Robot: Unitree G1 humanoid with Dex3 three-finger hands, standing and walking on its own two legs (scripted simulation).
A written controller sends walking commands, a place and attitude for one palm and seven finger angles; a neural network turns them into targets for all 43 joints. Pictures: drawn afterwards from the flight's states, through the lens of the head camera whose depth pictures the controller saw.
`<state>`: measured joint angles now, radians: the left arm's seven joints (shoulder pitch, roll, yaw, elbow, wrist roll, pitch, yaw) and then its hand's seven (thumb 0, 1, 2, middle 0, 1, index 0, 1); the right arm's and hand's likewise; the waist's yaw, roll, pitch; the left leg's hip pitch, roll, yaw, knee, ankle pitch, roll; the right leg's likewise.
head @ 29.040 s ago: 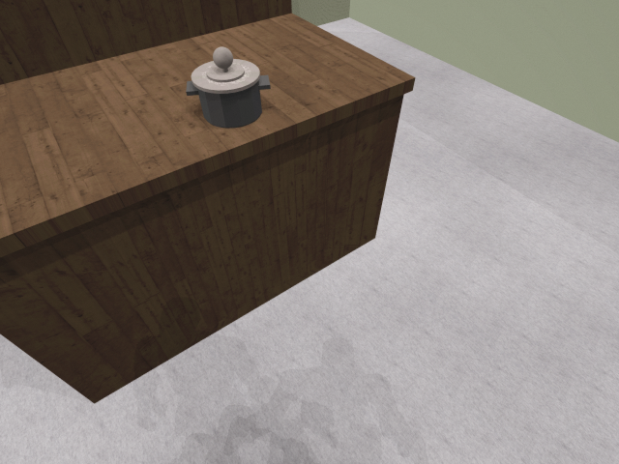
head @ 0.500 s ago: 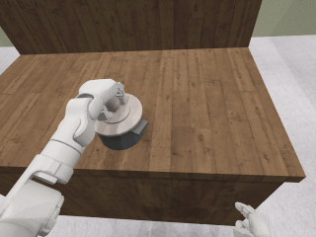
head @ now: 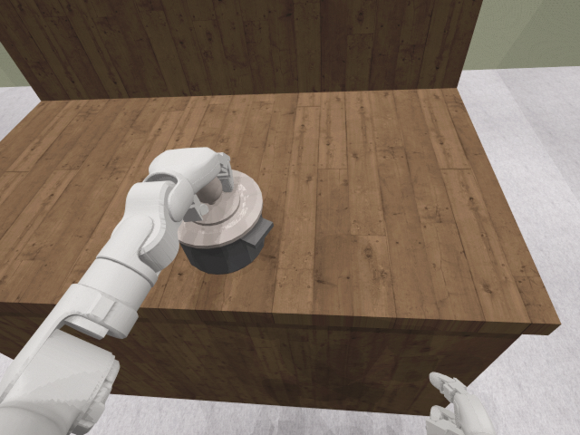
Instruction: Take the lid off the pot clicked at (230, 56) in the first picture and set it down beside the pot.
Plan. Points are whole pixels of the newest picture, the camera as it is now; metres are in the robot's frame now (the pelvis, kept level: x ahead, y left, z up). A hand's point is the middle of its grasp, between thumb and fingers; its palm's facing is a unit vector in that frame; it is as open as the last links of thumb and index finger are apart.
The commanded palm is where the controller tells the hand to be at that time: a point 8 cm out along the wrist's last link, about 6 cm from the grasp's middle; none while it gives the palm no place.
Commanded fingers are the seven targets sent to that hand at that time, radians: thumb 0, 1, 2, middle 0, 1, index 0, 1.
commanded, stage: lift the lid straight up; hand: left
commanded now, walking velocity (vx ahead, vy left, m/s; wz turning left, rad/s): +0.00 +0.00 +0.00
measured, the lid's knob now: (207, 188) +0.44 +0.15 +0.11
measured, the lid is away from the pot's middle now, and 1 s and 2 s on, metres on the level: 0.01 0.01 0.03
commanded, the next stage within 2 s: move the lid sideways beside the pot in 1.98 s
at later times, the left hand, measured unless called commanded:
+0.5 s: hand (186, 182) +0.41 +0.16 +0.15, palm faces -0.25 -0.03 -0.97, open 7.1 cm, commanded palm +0.40 +0.17 +0.23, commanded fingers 0.00 0.83 0.85 -1.28 -1.13 -0.79 -0.99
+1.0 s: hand (172, 161) +0.41 +0.16 +0.19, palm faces -0.17 -0.02 -0.98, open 7.1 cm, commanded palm +0.39 +0.17 +0.27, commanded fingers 0.00 0.83 0.85 -1.28 -1.13 -0.79 -0.99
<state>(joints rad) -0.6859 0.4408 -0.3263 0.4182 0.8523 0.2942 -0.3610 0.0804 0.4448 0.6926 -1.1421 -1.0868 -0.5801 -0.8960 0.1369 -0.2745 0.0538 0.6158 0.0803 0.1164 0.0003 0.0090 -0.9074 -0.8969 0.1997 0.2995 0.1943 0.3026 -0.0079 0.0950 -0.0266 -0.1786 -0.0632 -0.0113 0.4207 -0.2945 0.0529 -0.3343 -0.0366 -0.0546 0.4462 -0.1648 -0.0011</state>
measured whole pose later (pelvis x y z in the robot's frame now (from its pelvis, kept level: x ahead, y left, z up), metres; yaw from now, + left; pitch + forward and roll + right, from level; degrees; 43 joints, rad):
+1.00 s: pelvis -0.01 +0.00 +0.00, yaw +0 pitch +2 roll +0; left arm -0.81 0.52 -0.30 0.34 0.84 0.32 -0.45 0.10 0.47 0.68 -1.28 -1.12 -0.57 -0.90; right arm 0.12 -0.28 0.07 0.61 0.08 0.09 -0.02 0.01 -0.91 -0.90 0.20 0.30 0.19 0.30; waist 0.00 0.10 -0.02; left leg -0.16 -0.07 -0.01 0.39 -0.27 0.06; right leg -0.31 -0.05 -0.05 0.42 -0.14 0.01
